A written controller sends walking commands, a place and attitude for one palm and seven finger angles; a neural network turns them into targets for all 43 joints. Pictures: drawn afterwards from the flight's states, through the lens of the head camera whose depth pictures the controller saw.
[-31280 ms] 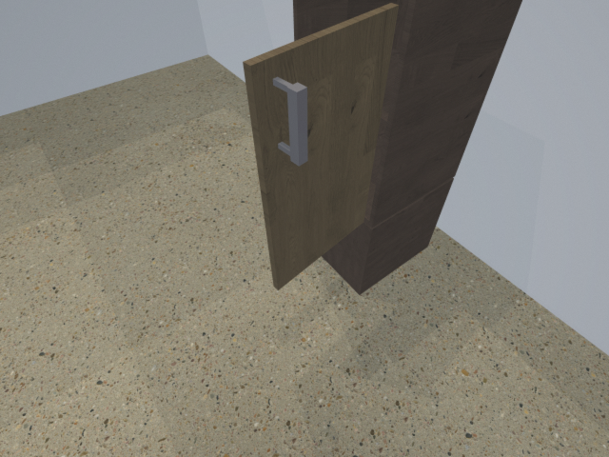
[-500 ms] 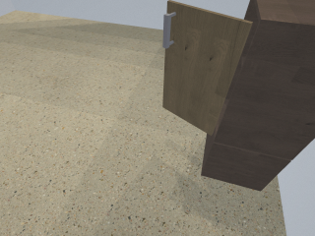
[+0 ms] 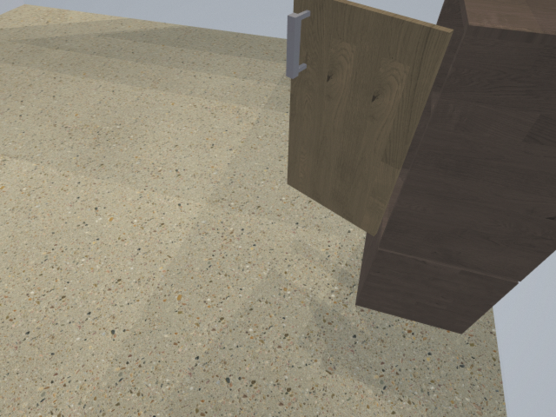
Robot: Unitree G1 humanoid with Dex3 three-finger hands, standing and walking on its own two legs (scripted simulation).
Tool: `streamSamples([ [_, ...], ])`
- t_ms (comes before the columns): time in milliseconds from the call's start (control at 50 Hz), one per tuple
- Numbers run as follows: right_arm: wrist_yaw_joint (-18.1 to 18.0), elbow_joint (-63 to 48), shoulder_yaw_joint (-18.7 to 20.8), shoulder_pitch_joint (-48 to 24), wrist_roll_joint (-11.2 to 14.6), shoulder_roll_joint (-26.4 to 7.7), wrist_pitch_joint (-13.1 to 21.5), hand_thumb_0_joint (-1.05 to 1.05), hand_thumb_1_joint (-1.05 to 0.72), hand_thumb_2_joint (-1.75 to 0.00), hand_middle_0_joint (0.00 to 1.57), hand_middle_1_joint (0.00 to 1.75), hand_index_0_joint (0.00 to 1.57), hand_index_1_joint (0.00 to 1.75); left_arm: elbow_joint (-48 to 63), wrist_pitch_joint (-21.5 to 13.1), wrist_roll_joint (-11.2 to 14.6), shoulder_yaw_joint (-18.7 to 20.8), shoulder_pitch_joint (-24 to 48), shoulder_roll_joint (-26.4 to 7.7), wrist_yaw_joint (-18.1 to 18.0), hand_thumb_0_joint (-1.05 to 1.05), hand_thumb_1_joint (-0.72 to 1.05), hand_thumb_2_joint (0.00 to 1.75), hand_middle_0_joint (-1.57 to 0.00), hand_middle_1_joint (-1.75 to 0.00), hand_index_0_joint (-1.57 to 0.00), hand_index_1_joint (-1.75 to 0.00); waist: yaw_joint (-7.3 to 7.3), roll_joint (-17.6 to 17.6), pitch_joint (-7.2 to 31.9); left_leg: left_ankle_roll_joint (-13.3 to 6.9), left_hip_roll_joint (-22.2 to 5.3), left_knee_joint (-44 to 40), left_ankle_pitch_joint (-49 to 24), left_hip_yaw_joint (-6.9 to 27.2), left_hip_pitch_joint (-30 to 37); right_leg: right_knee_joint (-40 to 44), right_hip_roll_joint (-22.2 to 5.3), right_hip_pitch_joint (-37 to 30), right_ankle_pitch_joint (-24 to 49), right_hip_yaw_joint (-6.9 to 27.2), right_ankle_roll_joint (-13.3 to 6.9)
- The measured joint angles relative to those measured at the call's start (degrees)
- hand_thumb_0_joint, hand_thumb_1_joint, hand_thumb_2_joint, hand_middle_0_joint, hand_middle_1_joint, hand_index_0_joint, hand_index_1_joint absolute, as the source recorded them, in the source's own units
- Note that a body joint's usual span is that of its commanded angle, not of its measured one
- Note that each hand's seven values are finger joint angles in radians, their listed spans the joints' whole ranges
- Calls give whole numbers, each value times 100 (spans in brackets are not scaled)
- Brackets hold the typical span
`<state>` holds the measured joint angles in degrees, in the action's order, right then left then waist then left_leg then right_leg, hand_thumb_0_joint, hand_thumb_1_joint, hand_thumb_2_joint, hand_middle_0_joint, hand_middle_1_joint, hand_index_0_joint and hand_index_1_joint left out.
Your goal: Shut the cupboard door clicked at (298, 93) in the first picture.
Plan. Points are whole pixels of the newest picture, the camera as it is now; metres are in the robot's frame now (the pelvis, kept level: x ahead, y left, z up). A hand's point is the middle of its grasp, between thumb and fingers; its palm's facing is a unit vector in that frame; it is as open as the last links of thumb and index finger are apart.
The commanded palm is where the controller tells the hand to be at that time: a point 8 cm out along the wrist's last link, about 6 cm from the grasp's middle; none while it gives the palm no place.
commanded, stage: look to check the result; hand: left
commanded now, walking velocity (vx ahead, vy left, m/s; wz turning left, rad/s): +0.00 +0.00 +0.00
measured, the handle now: (298, 44) +0.85 +0.00 +0.14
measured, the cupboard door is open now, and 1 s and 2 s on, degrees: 66 66 66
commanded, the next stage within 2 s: walk to a spot facing it in 0.24 s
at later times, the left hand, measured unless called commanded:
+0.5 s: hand out of the picture +0.00 +0.16 -0.18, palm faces +0.06 -0.98 -0.19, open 7.3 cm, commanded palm none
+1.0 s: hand out of the picture +0.04 +0.26 -0.16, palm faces +0.31 -0.91 -0.27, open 7.4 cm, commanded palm none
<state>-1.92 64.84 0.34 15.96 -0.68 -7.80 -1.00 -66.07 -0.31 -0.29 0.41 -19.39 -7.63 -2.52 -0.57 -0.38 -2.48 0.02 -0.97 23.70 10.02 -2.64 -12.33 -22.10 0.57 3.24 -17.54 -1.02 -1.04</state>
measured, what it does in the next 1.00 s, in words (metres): lifts its right foot, turning left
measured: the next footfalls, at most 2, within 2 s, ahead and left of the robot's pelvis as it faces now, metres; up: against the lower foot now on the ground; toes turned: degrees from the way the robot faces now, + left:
right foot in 1.18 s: +0.08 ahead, -0.12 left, +0.00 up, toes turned +28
left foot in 1.58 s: -0.02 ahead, +0.10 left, +0.00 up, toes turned +45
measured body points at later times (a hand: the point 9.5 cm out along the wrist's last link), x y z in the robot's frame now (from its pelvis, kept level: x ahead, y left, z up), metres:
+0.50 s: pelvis +0.01 +0.00 +0.00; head +0.02 +0.00 +0.45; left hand -0.01 +0.22 -0.16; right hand +0.01 -0.23 -0.16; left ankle +0.03 +0.12 -0.74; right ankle -0.06 -0.11 -0.74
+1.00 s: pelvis +0.00 +0.02 +0.00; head +0.05 +0.05 +0.44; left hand +0.02 +0.31 -0.14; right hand +0.13 -0.22 -0.14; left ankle +0.03 +0.12 -0.74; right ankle +0.03 -0.15 -0.68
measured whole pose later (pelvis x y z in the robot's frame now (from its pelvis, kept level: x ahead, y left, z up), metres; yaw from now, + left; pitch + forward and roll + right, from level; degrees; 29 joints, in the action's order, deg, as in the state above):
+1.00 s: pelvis +0.00 +0.02 +0.00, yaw +18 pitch +2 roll -2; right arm -0.2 53.6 3.3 11.9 -1.8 -12.2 -2.4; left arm -51.1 2.5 -1.4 4.8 -6.8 -15.1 -1.2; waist -1.7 -0.1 -5.3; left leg -2.8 3.2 24.8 6.8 4.9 -20.0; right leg -55.5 -2.0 26.3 -22.0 1.8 3.6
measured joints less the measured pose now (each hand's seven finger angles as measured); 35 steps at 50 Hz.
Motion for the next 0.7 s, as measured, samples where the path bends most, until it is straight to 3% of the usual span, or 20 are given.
streamSamples([
  [440,-6,-60,7,-125,1,-71,8,1,-91,-89,20,30,20,30,101,-15,-4,6,197,4,14,0,91,90,-20,-30,-20,-30,-31,76,2,43,-20,11,69,33,58,77,27,-110,-32,-28,-32],
  [560,52,-197,87,-65,-6,-104,-121,1,-91,-89,20,30,20,30,343,75,-25,166,307,-56,14,0,91,90,-20,-30,-20,-30,-69,15,-120,22,50,700,315,264,-353,-415,-18,80,-332,-318,-35],
  [660,126,-369,222,-74,-6,-165,-299,1,-91,-89,20,30,20,30,586,128,-113,296,381,-206,-3,0,91,90,-20,-30,-20,-30,-71,99,-299,98,35,2130,1517,41,-820,-876,-180,68,-680,-694,30],
  [700,168,-528,236,-86,-14,-203,-265,1,-91,-89,20,30,20,30,671,164,-101,340,409,-314,11,0,91,90,-20,-30,-20,-30,-98,227,-351,68,31,1611,920,-62,-687,-1287,-347,194,-887,-806,119],
])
